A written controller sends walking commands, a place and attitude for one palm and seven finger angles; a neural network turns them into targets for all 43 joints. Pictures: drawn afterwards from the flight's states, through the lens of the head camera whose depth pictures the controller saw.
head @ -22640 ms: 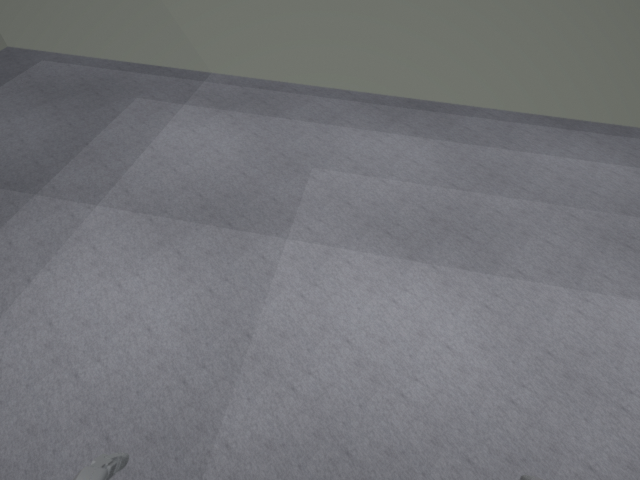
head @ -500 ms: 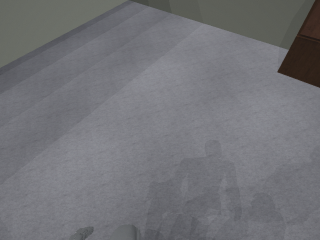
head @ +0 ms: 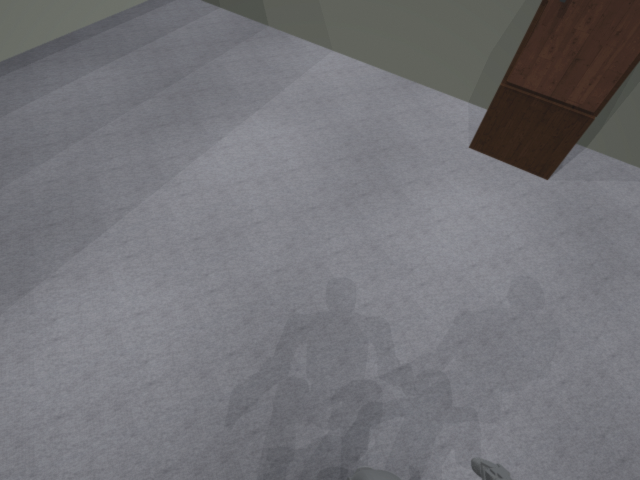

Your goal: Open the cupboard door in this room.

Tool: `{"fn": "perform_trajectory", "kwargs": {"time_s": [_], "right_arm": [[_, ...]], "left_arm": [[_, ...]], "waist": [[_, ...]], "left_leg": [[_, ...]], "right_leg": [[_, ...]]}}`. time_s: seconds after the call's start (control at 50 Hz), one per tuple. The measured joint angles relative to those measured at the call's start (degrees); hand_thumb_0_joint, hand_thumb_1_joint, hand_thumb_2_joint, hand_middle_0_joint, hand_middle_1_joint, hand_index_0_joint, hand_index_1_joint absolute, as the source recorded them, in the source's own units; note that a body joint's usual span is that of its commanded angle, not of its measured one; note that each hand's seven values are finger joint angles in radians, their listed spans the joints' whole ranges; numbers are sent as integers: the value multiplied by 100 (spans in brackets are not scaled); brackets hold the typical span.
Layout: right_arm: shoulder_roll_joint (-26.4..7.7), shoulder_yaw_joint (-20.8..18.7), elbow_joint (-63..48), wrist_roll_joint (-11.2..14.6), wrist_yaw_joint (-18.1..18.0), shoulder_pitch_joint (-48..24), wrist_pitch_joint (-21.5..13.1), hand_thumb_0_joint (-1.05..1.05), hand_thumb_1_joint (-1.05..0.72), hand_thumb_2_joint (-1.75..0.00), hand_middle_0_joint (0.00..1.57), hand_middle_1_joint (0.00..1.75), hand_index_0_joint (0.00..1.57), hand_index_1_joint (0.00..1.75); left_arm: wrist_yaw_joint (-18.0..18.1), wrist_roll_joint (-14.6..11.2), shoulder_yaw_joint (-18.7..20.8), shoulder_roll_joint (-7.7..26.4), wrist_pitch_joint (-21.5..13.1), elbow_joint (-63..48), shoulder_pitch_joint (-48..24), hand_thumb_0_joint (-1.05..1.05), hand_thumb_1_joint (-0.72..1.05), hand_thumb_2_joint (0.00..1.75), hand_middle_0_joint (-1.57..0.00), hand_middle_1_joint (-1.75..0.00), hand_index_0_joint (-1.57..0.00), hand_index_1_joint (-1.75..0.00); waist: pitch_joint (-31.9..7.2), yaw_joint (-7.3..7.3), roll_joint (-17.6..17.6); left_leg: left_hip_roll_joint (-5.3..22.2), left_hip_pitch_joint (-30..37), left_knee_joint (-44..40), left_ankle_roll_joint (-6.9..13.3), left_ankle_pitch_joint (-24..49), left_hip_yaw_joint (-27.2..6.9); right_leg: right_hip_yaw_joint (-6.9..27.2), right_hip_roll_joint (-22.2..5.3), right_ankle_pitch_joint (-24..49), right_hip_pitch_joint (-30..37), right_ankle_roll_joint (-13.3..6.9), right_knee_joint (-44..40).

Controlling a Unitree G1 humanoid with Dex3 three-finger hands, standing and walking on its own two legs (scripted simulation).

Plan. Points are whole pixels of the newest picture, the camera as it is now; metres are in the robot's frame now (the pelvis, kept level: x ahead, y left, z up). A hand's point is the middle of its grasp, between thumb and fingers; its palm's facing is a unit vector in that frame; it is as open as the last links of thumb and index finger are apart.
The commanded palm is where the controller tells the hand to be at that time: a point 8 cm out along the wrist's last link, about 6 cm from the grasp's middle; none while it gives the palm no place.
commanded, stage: turn or walk to find it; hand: left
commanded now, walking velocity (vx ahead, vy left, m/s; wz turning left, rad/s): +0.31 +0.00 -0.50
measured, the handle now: out of the picture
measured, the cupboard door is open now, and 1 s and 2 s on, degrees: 0 0 0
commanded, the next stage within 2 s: stand and wait in 1.88 s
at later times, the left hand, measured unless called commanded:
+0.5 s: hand (302, 369) +0.30 +0.05 -0.16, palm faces -0.33 -0.92 -0.22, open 7.4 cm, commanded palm none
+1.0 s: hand (289, 365) +0.31 +0.07 -0.20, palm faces -0.28 -0.95 -0.17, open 7.4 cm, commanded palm none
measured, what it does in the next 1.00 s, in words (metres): walks ahead, turning right: right foot, then left foot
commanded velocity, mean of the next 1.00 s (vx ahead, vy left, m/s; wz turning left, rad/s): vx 0.36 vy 0.00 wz -0.27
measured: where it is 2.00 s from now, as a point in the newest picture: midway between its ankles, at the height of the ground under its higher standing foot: (410, 334)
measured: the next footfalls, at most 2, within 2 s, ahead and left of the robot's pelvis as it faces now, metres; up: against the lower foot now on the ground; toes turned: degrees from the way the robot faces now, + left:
right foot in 0.44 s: +0.13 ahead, -0.20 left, +0.00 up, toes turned -24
left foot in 0.94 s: +0.45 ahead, -0.06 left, +0.00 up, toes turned -11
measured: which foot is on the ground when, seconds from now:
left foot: down 0.00-0.46, up 0.48-0.92, down 0.94-1.00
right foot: up 0.00-0.42, down 0.44-0.96, up 0.98-1.00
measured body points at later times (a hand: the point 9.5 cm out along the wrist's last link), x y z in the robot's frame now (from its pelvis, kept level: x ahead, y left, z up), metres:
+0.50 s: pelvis +0.09 -0.08 -0.02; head +0.13 -0.11 +0.43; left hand +0.31 +0.10 -0.14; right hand -0.08 -0.29 -0.16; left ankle +0.00 +0.09 -0.70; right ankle +0.09 -0.19 -0.74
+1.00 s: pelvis +0.31 -0.11 -0.02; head +0.35 -0.11 +0.43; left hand +0.33 +0.12 -0.18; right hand +0.34 -0.38 -0.15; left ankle +0.41 -0.05 -0.74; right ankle +0.12 -0.18 -0.68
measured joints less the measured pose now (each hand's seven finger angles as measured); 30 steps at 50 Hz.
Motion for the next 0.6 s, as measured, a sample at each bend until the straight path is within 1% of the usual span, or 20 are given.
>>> {"fn": "perform_trajectory", "kwargs": {"time_s": [0.04, 0.08, 0.12, 0.18, 0.26, 0.32, 0.36, 0.4, 0.44, 0.46, 0.48, 0.5, 0.52, 0.54, 0.56, 0.6], "right_arm": [[33, 14, 15, -31, 6, 132, -6, 1, -90, -90, 20, 30, 20, 30], [53, 8, 55, -42, 19, 292, -52, 1, -90, -90, 20, 30, 20, 30], [67, -11, 108, -44, 29, 478, -127, 1, -90, -90, 20, 30, 20, 30], [73, -50, 218, -43, 39, 794, -242, 1, -90, -90, 20, 30, 20, 30], [42, -112, 427, -66, 50, 1217, -315, 1, -90, -90, 20, 30, 20, 30], [-20, -166, 610, -95, 67, 1508, -312, 1, -90, -90, 20, 30, 20, 30], [-85, -200, 743, -116, 86, 1675, -289, 1, -90, -90, 20, 30, 20, 30], [-155, -231, 871, -127, 104, 1829, -261, 1, -90, -90, 20, 30, 20, 30], [-202, -241, 987, -107, 121, 2009, -237, 1, -90, -90, 20, 30, 20, 30], [-219, -238, 1061, -78, 140, 2049, -206, 1, -90, -90, 20, 30, 20, 30], [-231, -225, 1130, -53, 153, 2009, -130, 1, -91, -90, 20, 30, 20, 30], [-236, -213, 1161, -36, 156, 1935, -47, 1, -91, -90, 20, 30, 20, 30], [-234, -207, 1175, -20, 157, 1840, 7, 1, -91, -90, 20, 30, 20, 30], [-224, -208, 1166, -15, 157, 1727, 27, 1, -91, -90, 19, 30, 20, 30], [-214, -214, 1129, -24, 160, 1599, 20, 1, -91, -90, 19, 30, 20, 30], [-206, -226, 988, -54, 168, 1325, -34, 1, -91, -90, 19, 30, 20, 30]], "left_arm": [[-71, 34, 33, 42, 3, -10, 16, 1, 91, 90, -20, -30, -20, -30], [-136, 52, 46, 69, -11, -18, 45, 1, 91, 90, -20, -30, -20, -30], [-180, 64, 48, 79, -28, -11, 59, 1, 91, 90, -20, -30, -20, -30], [-217, 72, 39, 60, -40, 7, 16, 1, 91, 90, -20, -30, -20, -30], [-249, 72, 5, -6, -36, -14, -198, 1, 91, 90, -20, -30, -20, -29], [-268, 65, -43, -76, -53, -77, -461, 1, 91, 90, -19, -30, -20, -29], [-277, 56, -79, -135, -94, -141, -656, 1, 91, 90, -19, -30, -20, -29], [-278, 45, -120, -195, -167, -211, -841, 1, 91, 90, -19, -30, -20, -29], [-276, 41, -165, -235, -312, -302, -991, 1, 91, 90, -19, -30, -20, -29], [-254, 48, -182, -265, -432, -326, -1068, 1, 91, 90, -20, -30, -20, -29], [-216, 23, -205, -305, -548, -334, -1118, 1, 91, 90, -20, -30, -20, -29], [-175, -14, -234, -348, -624, -333, -1120, 1, 91, 90, -20, -30, -20, -30], [-141, -40, -256, -390, -667, -316, -1073, 1, 91, 90, -20, -30, -20, -30], [-114, -57, -274, -425, -689, -284, -990, 1, 91, 90, -20, -30, -20, -30], [-90, -70, -291, -458, -697, -234, -884, 1, 91, 90, -20, -30, -20, -30], [-57, -70, -323, -528, -682, -76, -642, 0, 90, 90, -20, -30, -20, -30]], "waist": [[-52, -16, 40], [-126, -41, 80], [-197, -83, 115], [-265, -181, 167], [-251, -347, 221], [-184, -500, 266], [-136, -601, 314], [-105, -700, 375], [-99, -733, 422], [-65, -718, 479], [-11, -707, 517], [30, -705, 521], [40, -686, 503], [29, -649, 469], [14, -607, 440], [-29, -559, 439]], "left_leg": [[82, 135, -185, 4, 50, 119], [141, 253, -357, 6, 93, 250], [186, 361, -503, 2, 113, 387], [252, 526, -675, -24, 102, 589], [359, 760, -811, -124, 19, 870], [461, 925, -810, -252, -111, 1072], [550, 1016, -735, -364, -246, 1200], [656, 1088, -575, -501, -436, 1307], [815, 1059, -130, -637, -752, 1356], [977, 884, 430, -596, -937, 1283], [1025, 578, 1247, -546, -1162, 978], [942, 225, 2092, -494, -1289, 619], [832, -120, 2822, -448, -1234, 361], [741, -443, 3380, -421, -1069, 214], [691, -731, 3728, -408, -847, 140], [691, -1215, 3874, -424, -412, 66]], "right_leg": [[-159, -156, 140, -189, 80, 750], [-250, -338, 388, -283, 124, 1170], [-304, -512, 606, -318, 160, 1328], [-388, -741, 787, -315, 202, 1196], [-556, -961, 829, -316, 209, 635], [-734, -1043, 744, -271, 170, -38], [-875, -1039, 662, -177, 113, -585], [-1012, -977, 628, -6, 13, -1137], [-1153, -850, 861, 337, -130, -1815], [-1199, -770, 1101, 385, -216, -1835], [-1216, -715, 1026, 365, -286, -1614], [-1215, -689, 879, 420, -335, -1494], [-1194, -668, 769, 532, -366, -1509], [-1148, -645, 720, 672, -384, -1613], [-1091, -618, 739, 834, -371, -1780], [-1001, -546, 833, 1173, -376, -2177]]}}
